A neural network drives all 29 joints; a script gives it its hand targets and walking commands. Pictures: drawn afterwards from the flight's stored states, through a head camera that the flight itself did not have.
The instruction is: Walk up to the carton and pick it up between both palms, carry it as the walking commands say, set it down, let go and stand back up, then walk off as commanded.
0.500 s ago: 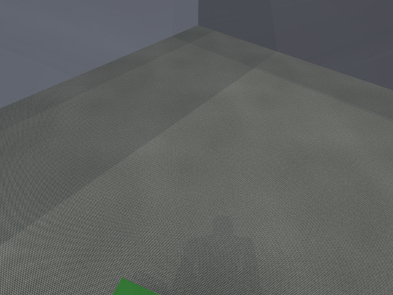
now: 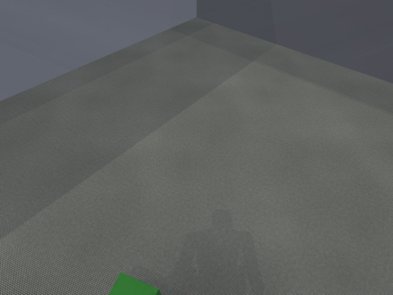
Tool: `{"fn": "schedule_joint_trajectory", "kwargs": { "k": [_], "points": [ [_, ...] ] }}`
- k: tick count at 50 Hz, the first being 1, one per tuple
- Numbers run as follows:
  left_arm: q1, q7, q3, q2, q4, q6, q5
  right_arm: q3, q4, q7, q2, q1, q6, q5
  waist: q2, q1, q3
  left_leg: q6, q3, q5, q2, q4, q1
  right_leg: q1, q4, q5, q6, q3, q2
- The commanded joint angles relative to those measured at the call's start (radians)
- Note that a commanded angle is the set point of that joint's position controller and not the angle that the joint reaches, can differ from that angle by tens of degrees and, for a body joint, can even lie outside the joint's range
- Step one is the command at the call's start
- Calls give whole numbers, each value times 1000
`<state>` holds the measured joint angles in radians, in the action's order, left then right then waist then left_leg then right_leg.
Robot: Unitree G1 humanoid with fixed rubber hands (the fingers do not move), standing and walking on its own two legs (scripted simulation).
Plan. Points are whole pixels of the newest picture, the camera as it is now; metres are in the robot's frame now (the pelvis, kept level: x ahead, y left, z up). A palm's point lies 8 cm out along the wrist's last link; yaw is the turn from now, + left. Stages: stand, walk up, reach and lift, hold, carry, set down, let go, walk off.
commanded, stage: stand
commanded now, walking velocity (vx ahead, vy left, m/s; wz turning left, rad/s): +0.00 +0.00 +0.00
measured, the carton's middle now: out of the picture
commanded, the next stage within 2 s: none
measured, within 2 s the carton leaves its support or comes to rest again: neither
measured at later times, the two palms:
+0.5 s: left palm out of the picture +0.06 +0.30 -0.11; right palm out of the picture +0.06 -0.29 -0.11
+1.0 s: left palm out of the picture +0.08 +0.31 -0.11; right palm out of the picture +0.07 -0.29 -0.11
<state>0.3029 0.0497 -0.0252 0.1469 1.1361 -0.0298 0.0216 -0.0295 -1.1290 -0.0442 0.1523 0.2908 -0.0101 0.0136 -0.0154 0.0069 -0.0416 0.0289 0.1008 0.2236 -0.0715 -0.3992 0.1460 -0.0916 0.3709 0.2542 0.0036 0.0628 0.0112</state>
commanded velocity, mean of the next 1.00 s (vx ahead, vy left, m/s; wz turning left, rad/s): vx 0.00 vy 0.00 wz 0.00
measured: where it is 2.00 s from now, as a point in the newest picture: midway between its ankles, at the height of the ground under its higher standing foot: outside the picture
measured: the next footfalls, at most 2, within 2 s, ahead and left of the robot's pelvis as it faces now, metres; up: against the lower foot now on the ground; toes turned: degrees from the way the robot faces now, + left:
none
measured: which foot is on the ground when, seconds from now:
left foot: down 0.00-1.00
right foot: down 0.00-1.00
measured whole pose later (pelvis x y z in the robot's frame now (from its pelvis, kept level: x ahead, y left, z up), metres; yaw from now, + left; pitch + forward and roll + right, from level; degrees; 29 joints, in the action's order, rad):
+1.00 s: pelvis -0.01 +0.01 +0.00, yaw +0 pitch -2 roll +0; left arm 0.09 0.00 0.00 0.36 1.10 -0.02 0.01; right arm 0.00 -1.09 0.00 0.36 0.11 -0.03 0.01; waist -0.01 0.00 -0.05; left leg 0.02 0.11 0.16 -0.05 -0.30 0.10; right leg -0.06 0.30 0.20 -0.01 0.05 0.03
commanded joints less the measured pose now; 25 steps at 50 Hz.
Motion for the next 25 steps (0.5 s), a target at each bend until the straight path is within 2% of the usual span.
{"fn": "schedule_joint_trajectory", "kwargs": {
  "k": [1,2,3,6,7,8,10,12,13,14,15,18,19,20,21,22,23,25],
  "points": [
    [20,5,-23,159,-54,-13,-5,-26,44,-2,148,49,-14,-1,42,3,-42,-23,-81,-172,-73,57,-12,-67,-68,-245,22,-84,108],
    [16,5,-29,175,-61,-13,-1,-24,44,-6,148,31,-12,1,9,-4,-31,-21,-72,-187,-76,54,-20,-53,-63,-280,23,-82,113],
    [6,5,-27,175,-65,-13,-4,-30,61,-4,173,19,-15,-3,-2,6,-19,-24,-74,-199,-77,47,-22,-48,-60,-290,24,-88,119],
    [-24,-2,-41,244,-86,-11,-2,-33,84,0,203,-16,-17,8,11,-10,-2,-37,-80,-222,-88,52,-29,-32,-49,-283,26,-85,125],
    [-33,2,-39,240,-89,-10,1,-29,90,3,203,-23,-19,10,19,-6,-24,-30,-81,-212,-82,57,-31,-50,-43,-278,23,-80,122],
    [-31,-3,-35,231,-88,-8,-3,-27,92,3,215,-38,-19,1,9,-14,-21,-34,-80,-222,-82,54,-28,-47,-48,-287,20,-86,129],
    [-66,-7,-34,256,-98,-6,-4,-27,99,7,234,-64,-24,0,35,-10,-4,-39,-90,-199,-86,61,-40,-43,-54,-257,24,-86,130],
    [-88,-13,-42,303,-104,-10,-4,-29,106,10,265,-74,-21,2,5,-10,7,-36,-82,-175,-83,71,-49,-30,-68,-239,24,-98,133],
    [-113,-13,-44,319,-111,-12,-7,-25,105,12,276,-95,-22,2,18,-13,-11,-32,-86,-159,-83,88,-39,-48,-81,-207,22,-95,129],
    [-125,-16,-33,297,-108,-10,-4,-29,106,10,307,-99,-24,2,-5,-9,-26,-37,-81,-144,-77,87,-38,-60,-88,-182,24,-107,133],
    [-121,-19,-33,308,-111,-10,-9,-24,106,18,287,-96,-27,-2,27,-9,-23,-37,-89,-138,-83,95,-46,-64,-93,-163,22,-101,131],
    [-152,-26,-29,345,-107,-10,-8,-18,104,21,325,-123,-27,-2,0,-3,-3,-35,-93,-146,-87,108,-57,-54,-101,-169,20,-102,128],
    [-170,-28,-31,358,-112,-8,-8,-22,113,22,346,-157,-28,-4,19,-7,-9,-37,-98,-133,-92,108,-49,-54,-107,-170,24,-102,132],
    [-176,-27,-29,364,-109,-10,-8,-19,111,24,344,-150,-29,-4,3,3,-17,-35,-100,-137,-87,118,-43,-55,-107,-169,23,-105,130],
    [-170,-30,-22,347,-110,-13,-9,-9,108,27,336,-150,-28,-5,27,-11,10,-36,-101,-136,-89,117,-58,-52,-104,-151,19,-100,131],
    [-181,-33,-23,364,-111,-14,-9,-15,111,28,347,-167,-32,-6,3,-7,30,-41,-96,-142,-92,110,-62,-38,-119,-154,20,-106,136],
    [-197,-36,-23,372,-115,-16,-11,-12,109,32,349,-170,-31,-6,28,-7,31,-38,-97,-143,-92,116,-64,-38,-111,-156,21,-106,135],
    [-203,-40,-18,375,-104,-14,-12,-8,104,30,362,-183,-30,-2,20,-13,38,-43,-99,-152,-93,123,-64,-24,-120,-180,19,-109,139]
  ]
}}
